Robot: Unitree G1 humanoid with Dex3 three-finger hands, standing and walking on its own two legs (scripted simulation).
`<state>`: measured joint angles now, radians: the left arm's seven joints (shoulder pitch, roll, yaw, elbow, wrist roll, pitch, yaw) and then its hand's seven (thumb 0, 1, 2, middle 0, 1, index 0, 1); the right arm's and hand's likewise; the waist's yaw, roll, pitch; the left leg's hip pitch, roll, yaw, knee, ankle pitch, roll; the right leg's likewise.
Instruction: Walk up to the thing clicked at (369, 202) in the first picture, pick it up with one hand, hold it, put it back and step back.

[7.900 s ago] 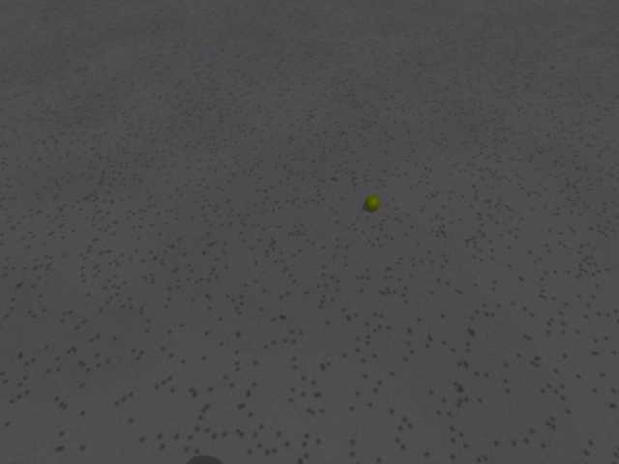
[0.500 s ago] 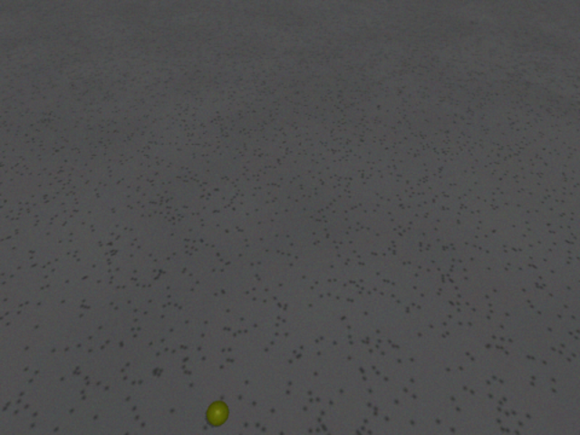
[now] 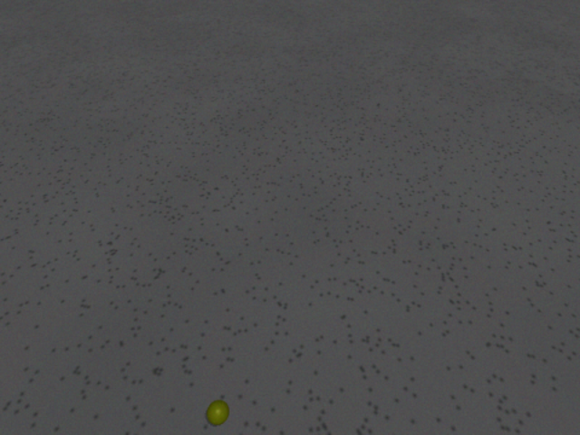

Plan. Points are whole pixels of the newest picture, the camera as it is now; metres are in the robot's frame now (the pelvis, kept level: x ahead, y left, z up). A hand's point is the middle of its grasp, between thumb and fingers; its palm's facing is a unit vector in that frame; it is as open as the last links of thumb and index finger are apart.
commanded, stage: stand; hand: left
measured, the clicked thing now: (218, 412) +0.34 +0.25 -0.75
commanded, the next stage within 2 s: walk up in 0.24 s
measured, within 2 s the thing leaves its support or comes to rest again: neither
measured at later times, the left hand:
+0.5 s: hand out of the picture +0.06 +0.27 -0.17, palm faces -0.01 -0.93 -0.38, open 7.4 cm
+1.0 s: hand out of the picture -0.02 +0.29 -0.18, palm faces +0.00 -0.95 -0.30, open 7.4 cm
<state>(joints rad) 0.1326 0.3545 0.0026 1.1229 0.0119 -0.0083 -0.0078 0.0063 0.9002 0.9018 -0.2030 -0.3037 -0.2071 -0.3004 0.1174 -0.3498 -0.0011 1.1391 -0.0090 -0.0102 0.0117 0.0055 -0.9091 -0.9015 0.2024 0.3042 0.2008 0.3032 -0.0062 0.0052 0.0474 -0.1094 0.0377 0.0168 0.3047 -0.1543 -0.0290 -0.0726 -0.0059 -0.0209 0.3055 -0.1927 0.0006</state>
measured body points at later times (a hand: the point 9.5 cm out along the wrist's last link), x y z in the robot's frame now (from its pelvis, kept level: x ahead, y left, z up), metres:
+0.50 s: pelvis -0.04 -0.01 -0.02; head +0.01 -0.01 +0.43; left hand +0.06 +0.31 -0.14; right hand +0.06 -0.33 -0.14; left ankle +0.01 +0.14 -0.75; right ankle -0.01 -0.12 -0.75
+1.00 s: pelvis -0.09 +0.03 -0.01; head -0.07 +0.07 +0.44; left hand -0.02 +0.34 -0.16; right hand -0.02 -0.26 -0.12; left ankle -0.11 +0.13 -0.75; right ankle -0.09 -0.11 -0.72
